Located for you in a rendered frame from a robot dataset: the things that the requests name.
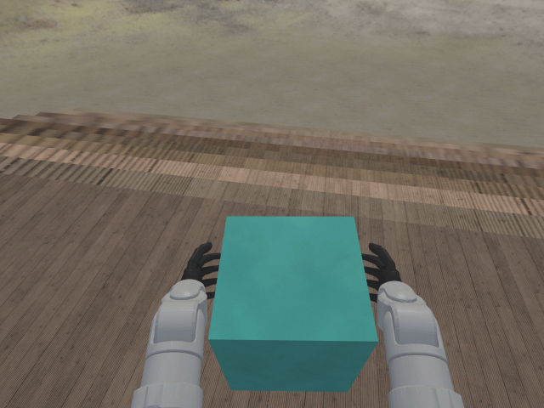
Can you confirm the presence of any carton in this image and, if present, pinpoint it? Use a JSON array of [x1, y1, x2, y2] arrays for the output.
[[208, 216, 378, 392]]

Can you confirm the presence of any left robot hand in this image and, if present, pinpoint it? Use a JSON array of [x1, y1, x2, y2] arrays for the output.
[[181, 242, 221, 299]]

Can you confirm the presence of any right robot forearm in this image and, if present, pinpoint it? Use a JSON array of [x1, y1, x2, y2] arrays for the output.
[[377, 281, 464, 408]]

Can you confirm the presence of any left robot forearm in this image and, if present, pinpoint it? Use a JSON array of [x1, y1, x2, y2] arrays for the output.
[[131, 279, 207, 408]]

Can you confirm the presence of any right robot hand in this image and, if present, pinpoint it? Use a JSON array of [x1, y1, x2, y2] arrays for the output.
[[361, 243, 402, 303]]

